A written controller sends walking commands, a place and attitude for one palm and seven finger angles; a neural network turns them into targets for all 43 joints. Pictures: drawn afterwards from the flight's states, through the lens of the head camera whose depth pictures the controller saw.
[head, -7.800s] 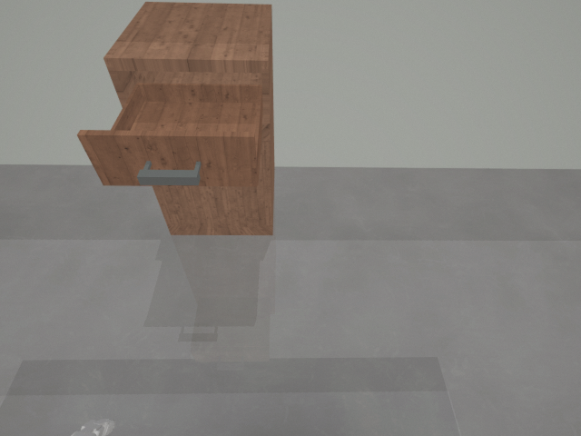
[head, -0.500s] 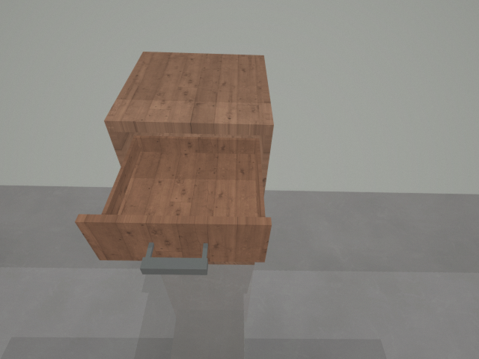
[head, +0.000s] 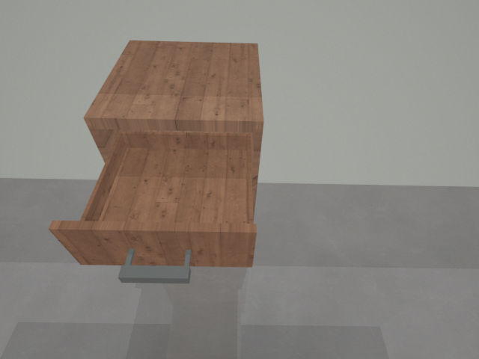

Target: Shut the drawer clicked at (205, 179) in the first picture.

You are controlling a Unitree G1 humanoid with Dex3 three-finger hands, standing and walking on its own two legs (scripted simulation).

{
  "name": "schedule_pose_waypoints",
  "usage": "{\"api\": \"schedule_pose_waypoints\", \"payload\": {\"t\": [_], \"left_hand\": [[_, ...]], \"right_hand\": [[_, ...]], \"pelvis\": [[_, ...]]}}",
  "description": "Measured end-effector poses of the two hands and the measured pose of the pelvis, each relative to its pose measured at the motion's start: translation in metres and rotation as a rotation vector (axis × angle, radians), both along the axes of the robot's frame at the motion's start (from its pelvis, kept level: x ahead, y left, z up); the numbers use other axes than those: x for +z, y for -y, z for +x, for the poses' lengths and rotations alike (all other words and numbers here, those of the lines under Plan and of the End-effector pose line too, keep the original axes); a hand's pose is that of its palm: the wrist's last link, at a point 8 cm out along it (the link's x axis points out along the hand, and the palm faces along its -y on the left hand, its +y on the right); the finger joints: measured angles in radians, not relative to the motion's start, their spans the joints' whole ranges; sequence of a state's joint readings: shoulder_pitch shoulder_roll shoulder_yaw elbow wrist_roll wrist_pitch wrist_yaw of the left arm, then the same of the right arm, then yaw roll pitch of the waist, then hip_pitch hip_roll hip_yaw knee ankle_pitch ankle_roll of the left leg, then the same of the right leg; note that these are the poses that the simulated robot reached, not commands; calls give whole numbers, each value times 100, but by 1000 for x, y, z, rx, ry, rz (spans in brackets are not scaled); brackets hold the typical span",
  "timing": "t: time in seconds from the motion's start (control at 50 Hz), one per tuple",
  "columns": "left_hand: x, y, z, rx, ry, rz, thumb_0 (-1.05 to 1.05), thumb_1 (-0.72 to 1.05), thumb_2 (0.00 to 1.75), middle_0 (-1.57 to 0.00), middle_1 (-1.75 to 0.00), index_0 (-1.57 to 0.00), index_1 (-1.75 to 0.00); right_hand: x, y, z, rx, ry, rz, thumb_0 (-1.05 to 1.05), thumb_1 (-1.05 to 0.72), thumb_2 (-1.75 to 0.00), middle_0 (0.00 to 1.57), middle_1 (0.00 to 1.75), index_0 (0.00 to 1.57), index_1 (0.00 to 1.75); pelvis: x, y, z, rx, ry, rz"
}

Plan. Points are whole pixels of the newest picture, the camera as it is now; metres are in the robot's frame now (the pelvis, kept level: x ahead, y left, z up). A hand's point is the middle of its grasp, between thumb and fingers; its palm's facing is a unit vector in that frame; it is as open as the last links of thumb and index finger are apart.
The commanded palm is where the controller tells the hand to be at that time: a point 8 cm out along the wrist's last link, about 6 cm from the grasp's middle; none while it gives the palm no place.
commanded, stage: come to a stop and stand still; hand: left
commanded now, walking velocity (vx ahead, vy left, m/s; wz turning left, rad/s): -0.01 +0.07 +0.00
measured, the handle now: (157, 264) +0.31 +0.19 -0.10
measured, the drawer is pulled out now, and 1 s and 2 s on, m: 0.30 0.30 0.30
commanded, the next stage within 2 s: look again from close up in 0.68 s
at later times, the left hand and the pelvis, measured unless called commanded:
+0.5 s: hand out of the picture -0.07 +0.24 -0.17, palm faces +0.04 -0.97 -0.23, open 7.4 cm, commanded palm none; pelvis -0.08 +0.05 +0.00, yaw +1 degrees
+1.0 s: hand out of the picture -0.08 +0.19 -0.17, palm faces +0.07 -0.99 -0.15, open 7.4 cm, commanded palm none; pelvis -0.06 +0.05 +0.00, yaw +2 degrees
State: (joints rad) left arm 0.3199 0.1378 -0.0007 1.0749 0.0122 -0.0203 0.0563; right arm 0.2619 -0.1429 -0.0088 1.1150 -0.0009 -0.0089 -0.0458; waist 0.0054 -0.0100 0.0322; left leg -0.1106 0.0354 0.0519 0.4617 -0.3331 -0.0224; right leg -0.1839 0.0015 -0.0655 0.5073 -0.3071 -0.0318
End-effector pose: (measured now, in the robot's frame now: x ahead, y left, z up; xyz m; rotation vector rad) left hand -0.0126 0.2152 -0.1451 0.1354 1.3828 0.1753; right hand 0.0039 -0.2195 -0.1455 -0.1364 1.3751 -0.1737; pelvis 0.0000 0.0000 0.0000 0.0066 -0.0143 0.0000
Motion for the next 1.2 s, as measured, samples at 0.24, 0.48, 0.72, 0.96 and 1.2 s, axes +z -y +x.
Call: {"api": "schedule_pose_waypoints", "payload": {"t": [0.24, 0.48, 0.72, 0.96, 1.2], "left_hand": [[3, -38, -14, -36, 92, 43, 1, 91, 90, -20, -30, -20, -30], [4, -69, -60, -19, 65, 39, 1, 91, 90, -20, -30, -20, -30], [0, -49, -122, 48, -82, -13, 1, 91, 90, -20, -30, -20, -30], [-1, -30, -85, 32, -24, -52, 1, 91, 90, -20, -30, -20, -30], [1, -33, -47, 10, -8, -26, 2, 92, 90, -20, -30, -20, -30]], "right_hand": [[4, -7, -4, 39, 151, -15, 1, -92, -90, 20, 30, 20, 30], [-1, -40, -70, 47, 45, 16, 1, -92, -90, 20, 30, 20, 30], [-3, -47, -78, 48, 15, 24, 1, -91, -90, 20, 30, 20, 30], [0, -55, -65, 44, 10, 43, 1, -91, -90, 20, 30, 20, 30], [2, -52, -52, 33, -21, 45, 1, -91, -90, 20, 30, 20, 30]], "pelvis": [[-4, -22, -49, 10, 39, -12], [-4, -49, -80, 11, 23, -9], [-3, -52, -81, 24, 13, -11], [1, -49, -62, 28, 5, -4], [3, -42, -40, 26, 3, -5]]}}
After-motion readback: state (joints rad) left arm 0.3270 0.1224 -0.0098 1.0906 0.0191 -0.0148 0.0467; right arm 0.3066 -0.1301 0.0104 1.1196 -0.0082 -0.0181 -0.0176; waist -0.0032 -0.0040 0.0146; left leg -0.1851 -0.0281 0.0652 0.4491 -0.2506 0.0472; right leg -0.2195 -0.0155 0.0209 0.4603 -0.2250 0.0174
